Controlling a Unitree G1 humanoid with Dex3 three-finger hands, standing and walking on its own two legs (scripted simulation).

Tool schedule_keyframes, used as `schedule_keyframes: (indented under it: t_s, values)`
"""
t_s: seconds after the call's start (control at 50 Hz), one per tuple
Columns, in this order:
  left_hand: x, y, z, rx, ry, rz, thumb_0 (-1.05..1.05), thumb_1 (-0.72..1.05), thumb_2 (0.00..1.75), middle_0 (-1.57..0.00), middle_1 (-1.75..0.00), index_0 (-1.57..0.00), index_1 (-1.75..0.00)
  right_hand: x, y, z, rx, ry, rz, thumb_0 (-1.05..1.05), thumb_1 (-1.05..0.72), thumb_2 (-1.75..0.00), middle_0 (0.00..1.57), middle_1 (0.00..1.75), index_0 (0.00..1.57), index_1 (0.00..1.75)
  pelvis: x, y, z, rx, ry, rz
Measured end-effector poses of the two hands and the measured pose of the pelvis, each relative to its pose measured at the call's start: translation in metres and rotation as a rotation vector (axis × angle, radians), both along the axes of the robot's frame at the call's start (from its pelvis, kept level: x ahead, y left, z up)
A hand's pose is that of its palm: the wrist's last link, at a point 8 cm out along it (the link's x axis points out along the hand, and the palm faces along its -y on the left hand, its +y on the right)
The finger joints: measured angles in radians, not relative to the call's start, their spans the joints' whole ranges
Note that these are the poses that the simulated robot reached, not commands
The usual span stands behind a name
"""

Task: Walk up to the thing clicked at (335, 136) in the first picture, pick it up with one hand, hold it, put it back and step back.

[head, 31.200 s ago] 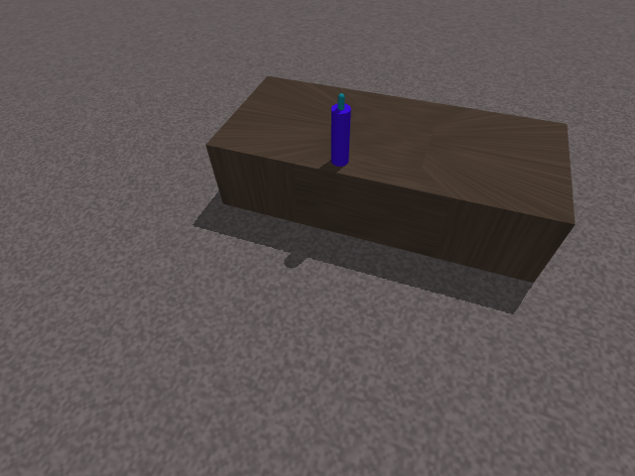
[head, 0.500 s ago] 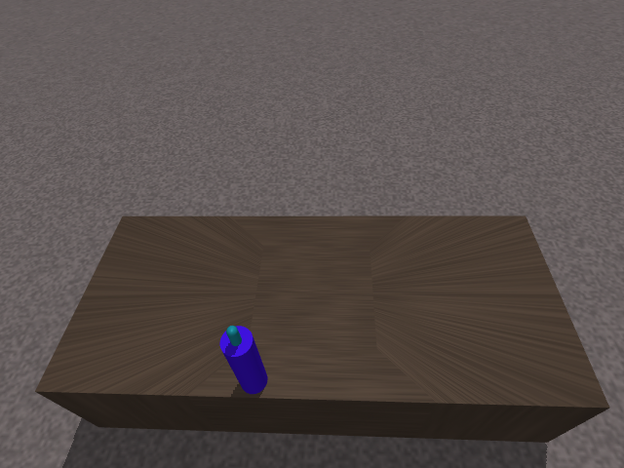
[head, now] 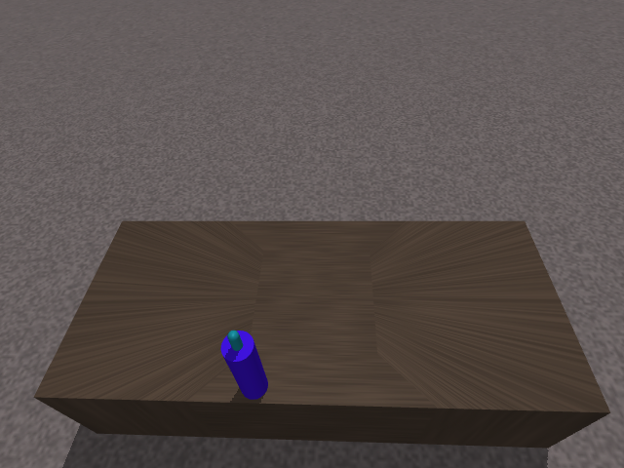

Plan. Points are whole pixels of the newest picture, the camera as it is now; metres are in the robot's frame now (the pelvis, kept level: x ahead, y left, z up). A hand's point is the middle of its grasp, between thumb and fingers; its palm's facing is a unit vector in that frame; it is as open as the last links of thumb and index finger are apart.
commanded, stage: stand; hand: left
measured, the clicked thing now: (244, 362) +0.39 +0.19 -0.32
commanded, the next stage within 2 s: step back in 0.82 s
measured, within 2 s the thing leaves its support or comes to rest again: neither
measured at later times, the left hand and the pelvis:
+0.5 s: hand out of the picture +0.07 +0.25 -0.16, palm faces -0.02 -0.94 -0.34, open 7.4 cm; pelvis +0.00 +0.00 +0.00, yaw +0 degrees
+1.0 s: hand out of the picture +0.06 +0.28 -0.16, palm faces -0.02 -0.92 -0.38, open 7.4 cm; pelvis -0.04 +0.01 -0.01, yaw +0 degrees
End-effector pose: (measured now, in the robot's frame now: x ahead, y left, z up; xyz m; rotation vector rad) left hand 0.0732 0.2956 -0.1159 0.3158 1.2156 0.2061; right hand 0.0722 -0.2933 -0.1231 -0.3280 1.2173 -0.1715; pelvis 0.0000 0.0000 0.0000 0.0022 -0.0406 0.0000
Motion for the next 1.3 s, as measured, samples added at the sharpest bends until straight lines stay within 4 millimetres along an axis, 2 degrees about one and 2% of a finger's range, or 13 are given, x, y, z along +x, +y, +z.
schedule_keyframes:
  t_s: [0.34,0.82,0.94,1.0,1.08,1.18,1.24,1.3]
  values:
    - [-0.014,0.001,-0.002,0.0,0.037,0.004,0.01,0.9,0.9,-0.2,-0.3,-0.2,-0.3,-0.017,-0.001,-0.002,0.005,0.048,-0.015,0.01,-0.91,-0.9,0.2,0.3,0.21,0.3,-0.002,0.0,0.0,0.0,0.005,0.0]
    - [-0.009,-0.001,0.001,0.005,0.013,-0.007,0.01,0.9,0.9,-0.2,-0.3,-0.2,-0.3,-0.014,-0.003,-0.002,0.008,0.019,-0.01,0.01,-0.91,-0.9,0.2,0.3,0.2,0.3,-0.005,-0.003,0.0,0.002,0.001,-0.005]
    - [-0.013,0.011,-0.002,0.022,0.001,0.014,0.01,0.9,0.9,-0.21,-0.3,-0.21,-0.3,-0.019,-0.009,-0.005,-0.009,0.027,-0.023,0.01,-0.91,-0.9,0.2,0.3,0.21,0.3,-0.027,0.003,-0.006,0.002,0.003,-0.006]
    - [-0.015,0.022,-0.004,0.036,0.001,-0.006,0.01,0.9,0.9,-0.21,-0.3,-0.21,-0.3,-0.029,-0.008,-0.004,-0.031,0.036,-0.029,0.01,-0.91,-0.9,0.2,0.3,0.2,0.3,-0.04,0.014,-0.008,0.01,0.008,-0.007]
    - [-0.011,0.042,-0.013,0.042,-0.032,-0.037,0.01,0.9,0.9,-0.21,-0.3,-0.21,-0.3,-0.052,-0.001,-0.003,-0.071,0.059,-0.034,0.01,-0.91,-0.9,0.2,0.3,0.2,0.3,-0.055,0.032,-0.016,-0.001,0.02,0.008]
    - [-0.004,0.069,-0.033,0.017,-0.102,-0.04,0.01,0.9,0.9,-0.2,-0.3,-0.2,-0.3,-0.09,0.023,-0.004,-0.124,0.105,-0.03,0.01,-0.91,-0.9,0.2,0.3,0.2,0.3,-0.078,0.058,-0.03,0.012,0.001,0.012]
    - [-0.013,0.075,-0.032,0.004,-0.083,-0.035,0.01,0.9,0.9,-0.2,-0.3,-0.2,-0.3,-0.111,0.042,0.005,-0.108,0.125,-0.034,0.01,-0.91,-0.9,0.2,0.3,0.2,0.3,-0.087,0.066,-0.022,-0.021,0.006,0.021]
    - [-0.03,0.078,-0.029,-0.014,-0.057,-0.026,0.01,0.91,0.9,-0.2,-0.3,-0.2,-0.3,-0.122,0.054,0.013,-0.105,0.132,-0.033,0.01,-0.91,-0.9,0.2,0.3,0.21,0.3,-0.094,0.072,-0.013,-0.033,0.031,0.015]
